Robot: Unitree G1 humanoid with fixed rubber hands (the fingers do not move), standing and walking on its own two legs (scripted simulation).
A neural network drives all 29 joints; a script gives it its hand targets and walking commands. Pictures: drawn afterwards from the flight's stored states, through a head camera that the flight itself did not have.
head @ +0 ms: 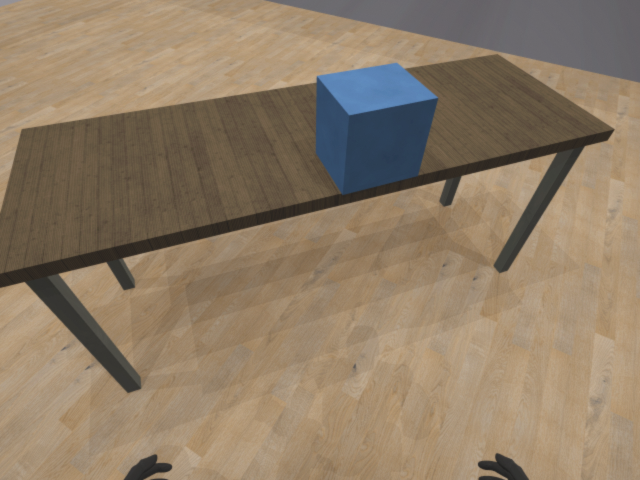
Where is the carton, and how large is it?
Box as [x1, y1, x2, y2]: [316, 63, 437, 194]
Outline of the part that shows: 397,63 317,76 316,153 342,194 415,176 418,173 437,97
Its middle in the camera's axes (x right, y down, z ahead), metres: +0.12 -0.24 +0.87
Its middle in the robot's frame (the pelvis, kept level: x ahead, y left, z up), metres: +0.83 -0.08 -0.01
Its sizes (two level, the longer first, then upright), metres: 0.193 0.167 0.196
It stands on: a table, 0.66 m high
